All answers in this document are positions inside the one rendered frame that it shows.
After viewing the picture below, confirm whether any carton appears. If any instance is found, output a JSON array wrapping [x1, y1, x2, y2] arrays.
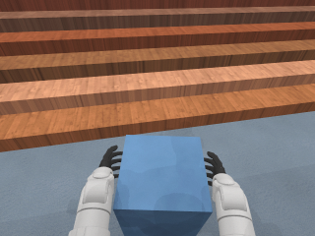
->
[[113, 135, 213, 236]]

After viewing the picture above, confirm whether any right robot forearm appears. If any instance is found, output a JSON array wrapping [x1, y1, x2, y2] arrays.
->
[[212, 173, 256, 236]]

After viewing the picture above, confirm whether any robot left hand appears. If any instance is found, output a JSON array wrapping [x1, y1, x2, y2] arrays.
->
[[98, 145, 123, 179]]

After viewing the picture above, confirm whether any left robot forearm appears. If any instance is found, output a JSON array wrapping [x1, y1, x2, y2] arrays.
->
[[68, 166, 114, 236]]

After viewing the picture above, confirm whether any robot right hand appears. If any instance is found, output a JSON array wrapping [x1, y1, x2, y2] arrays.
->
[[204, 151, 226, 186]]

